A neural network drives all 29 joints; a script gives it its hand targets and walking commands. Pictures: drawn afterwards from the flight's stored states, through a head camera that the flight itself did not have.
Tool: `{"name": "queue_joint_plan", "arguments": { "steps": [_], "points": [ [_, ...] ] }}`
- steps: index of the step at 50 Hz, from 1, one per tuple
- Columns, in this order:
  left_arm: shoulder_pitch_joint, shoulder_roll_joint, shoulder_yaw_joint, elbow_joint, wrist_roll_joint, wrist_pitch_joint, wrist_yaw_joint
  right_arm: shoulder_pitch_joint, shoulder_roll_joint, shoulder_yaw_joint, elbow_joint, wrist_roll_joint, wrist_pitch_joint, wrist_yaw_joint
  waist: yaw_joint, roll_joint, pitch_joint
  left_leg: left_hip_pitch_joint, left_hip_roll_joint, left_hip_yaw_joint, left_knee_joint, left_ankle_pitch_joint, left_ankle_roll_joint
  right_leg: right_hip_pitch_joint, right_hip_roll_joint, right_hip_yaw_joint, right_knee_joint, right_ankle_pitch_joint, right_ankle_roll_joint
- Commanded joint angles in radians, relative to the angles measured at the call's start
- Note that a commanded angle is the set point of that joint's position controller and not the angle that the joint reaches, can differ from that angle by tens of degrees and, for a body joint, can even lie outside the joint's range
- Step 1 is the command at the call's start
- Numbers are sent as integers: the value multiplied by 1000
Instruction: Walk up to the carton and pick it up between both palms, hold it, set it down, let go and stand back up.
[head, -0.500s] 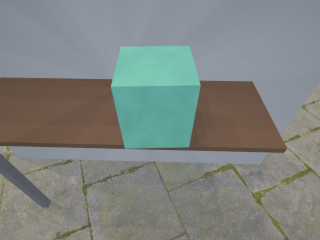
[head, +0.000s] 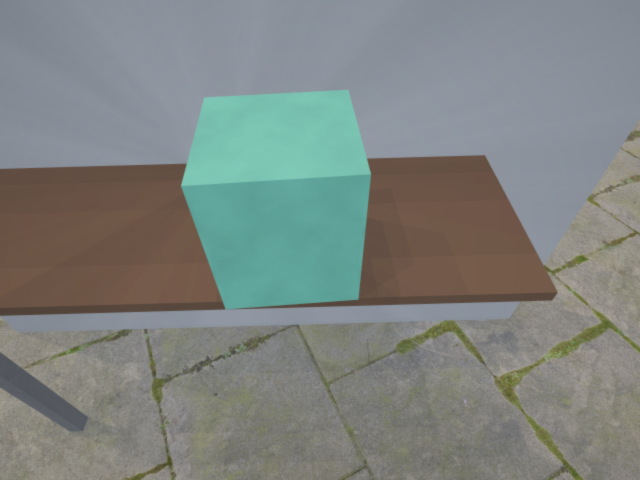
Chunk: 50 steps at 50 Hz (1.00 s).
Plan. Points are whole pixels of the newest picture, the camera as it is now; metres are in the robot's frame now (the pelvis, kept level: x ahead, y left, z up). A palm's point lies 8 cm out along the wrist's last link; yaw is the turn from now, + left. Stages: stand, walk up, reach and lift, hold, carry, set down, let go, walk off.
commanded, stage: walk up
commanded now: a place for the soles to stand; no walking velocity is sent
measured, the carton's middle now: (284, 203) +0.49 +0.06 +0.08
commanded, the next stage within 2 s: reach and lift in 1.86 s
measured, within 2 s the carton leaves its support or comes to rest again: neither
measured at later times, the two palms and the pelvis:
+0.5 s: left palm out of the picture +0.14 +0.22 -0.11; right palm out of the picture +0.07 -0.27 -0.13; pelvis +0.04 -0.02 +0.00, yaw +1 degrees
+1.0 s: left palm out of the picture +0.05 +0.25 -0.12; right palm out of the picture +0.09 -0.27 -0.12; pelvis +0.02 -0.01 +0.00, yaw +6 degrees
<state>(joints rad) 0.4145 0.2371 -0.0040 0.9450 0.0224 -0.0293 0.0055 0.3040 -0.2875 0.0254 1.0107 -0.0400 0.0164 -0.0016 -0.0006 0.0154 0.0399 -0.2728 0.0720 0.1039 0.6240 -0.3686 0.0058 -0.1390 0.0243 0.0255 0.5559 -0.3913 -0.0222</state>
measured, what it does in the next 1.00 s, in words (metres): steps on the spot: right foot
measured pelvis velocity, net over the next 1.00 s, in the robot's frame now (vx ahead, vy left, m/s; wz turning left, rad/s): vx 0.02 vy -0.01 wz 0.10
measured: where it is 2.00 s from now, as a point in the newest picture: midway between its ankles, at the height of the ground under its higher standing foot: outside the picture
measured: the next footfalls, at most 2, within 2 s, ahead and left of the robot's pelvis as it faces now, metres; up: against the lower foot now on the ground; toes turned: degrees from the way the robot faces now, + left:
right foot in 0.32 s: +0.09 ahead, -0.13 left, +0.00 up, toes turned +0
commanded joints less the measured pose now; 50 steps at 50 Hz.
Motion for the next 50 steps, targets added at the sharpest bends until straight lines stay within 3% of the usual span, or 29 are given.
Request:
{"name": "queue_joint_plan", "arguments": {
  "steps": [1,2,3,4,5,6,7,8,9,10,12,14,15,16,17,18,21,22,24,26,34,36,39,46,47,50],
  "points": [
    [85,173,43,-22,7,-1,13,-84,-40,-1,-112,-1,-30,-6,37,-170,122,-245,-35,-32,47,-105,20,92,-261,322,-224,409,-170],
    [80,161,42,-22,12,1,14,-79,-39,-4,-119,2,-40,-11,35,-167,89,-215,-34,-35,7,-62,26,127,-245,271,-181,550,-167],
    [48,157,38,-30,14,4,12,-54,-33,-5,-116,2,-50,-15,13,-162,51,-110,-37,-27,-75,37,34,99,-219,203,-135,629,-145],
    [5,153,31,-44,8,4,10,8,-43,-13,-102,2,-62,-16,-23,-144,11,41,-30,-26,-141,227,49,24,-182,132,-87,646,-106],
    [-28,130,17,-64,3,1,7,56,-73,-22,-87,-1,-67,-18,-44,-75,-3,167,11,-75,-164,439,62,-75,-146,79,-17,646,-58],
    [14,104,8,-69,-3,-2,8,94,-124,-39,-76,-3,-67,-17,-35,22,-50,307,94,-201,-127,606,123,-197,-68,20,115,499,-7],
    [40,92,2,-69,-2,1,15,151,-154,-58,-72,3,-56,-19,-59,90,-106,365,208,-319,-161,668,212,-241,-26,-15,288,316,24],
    [-1,86,1,-89,7,7,21,177,-151,-65,-69,10,-47,-24,-80,124,-70,362,298,-390,-224,707,277,-329,-7,-36,407,-85,40],
    [-48,76,1,-109,16,17,26,169,-145,-66,-73,15,-39,-30,-91,96,-26,317,334,-407,-263,635,302,-387,-36,-12,466,-272,42],
    [-86,65,0,-126,21,24,28,125,-128,-58,-82,19,-33,-36,-81,66,48,230,326,-366,-274,628,299,-392,-69,12,451,-272,47],
    [-66,51,-2,-132,8,23,22,12,-93,-40,-97,11,-27,-33,-22,117,53,117,210,-208,-238,662,211,-258,-88,-14,209,-170,44],
    [36,42,0,-92,4,9,16,-75,-114,-32,-116,15,-22,-15,56,109,-25,7,128,-123,-122,661,128,13,-54,-85,-85,231,21],
    [33,84,13,-94,8,4,14,-53,-88,-20,-120,26,-24,-4,43,44,-46,-68,82,-116,-84,542,78,106,-80,-36,-88,395,1],
    [15,131,25,-112,8,2,17,-19,-49,-6,-123,31,-24,1,31,-61,-76,-104,34,-94,-28,276,25,118,-207,96,-128,491,-32],
    [-49,179,28,-123,-14,8,19,5,-30,-4,-119,41,-7,-8,-4,-101,-44,15,-26,-60,28,1,-5,-72,-330,190,-187,495,-119],
    [-111,197,29,-121,-24,14,20,5,-28,-7,-110,34,9,-18,-19,-105,18,49,-25,-80,27,-76,-2,-175,-344,202,-220,384,-155],
    [-216,163,9,-127,-21,27,17,27,-67,-13,-82,25,-7,-12,-36,-133,57,63,16,-114,-102,189,18,-186,-228,64,-196,276,-77],
    [-205,147,5,-128,-21,26,15,28,-84,-16,-71,25,-16,-8,-22,-124,38,59,21,-122,-112,245,17,-143,-201,38,-177,301,-61],
    [-193,143,7,-112,-20,19,12,23,-89,-16,-64,25,-30,-6,-9,-64,-25,49,27,-130,-129,323,19,-42,-191,12,-135,400,-60],
    [-198,148,5,-104,-21,19,9,12,-85,-12,-68,33,-33,-7,2,-35,-54,38,34,-138,-140,361,19,5,-179,-11,-110,419,-55],
    [-239,157,-4,-82,-19,32,8,9,-92,-16,-77,36,-27,-8,-16,-20,-27,15,23,-163,-149,275,20,-42,-184,-29,-158,237,-50],
    [-241,159,-7,-76,-21,33,5,8,-100,-17,-80,37,-28,-8,-13,-36,-22,19,24,-178,-156,272,22,-62,-177,-32,-167,192,-47],
    [-229,158,-10,-63,-16,33,5,-9,-107,-17,-83,38,-31,-7,-7,12,-3,-8,28,-201,-174,272,33,-56,-168,-50,-157,172,-41],
    [-204,167,-13,-44,-14,34,3,-15,-120,-23,-89,40,-30,-6,-7,14,4,-48,17,-237,-199,184,34,-55,-163,-65,-168,63,-28],
    [-192,166,-10,-56,-6,27,6,-13,-133,-27,-79,34,-21,-3,0,23,8,-55,-2,-213,-174,146,31,-55,-194,-34,-198,58,-40],
    [-198,206,4,-57,-9,26,11,14,-103,-22,-78,24,-13,-1,-18,-54,18,-30,-18,-189,-135,113,22,-105,-262,26,-261,-32,-70]
  ]
}}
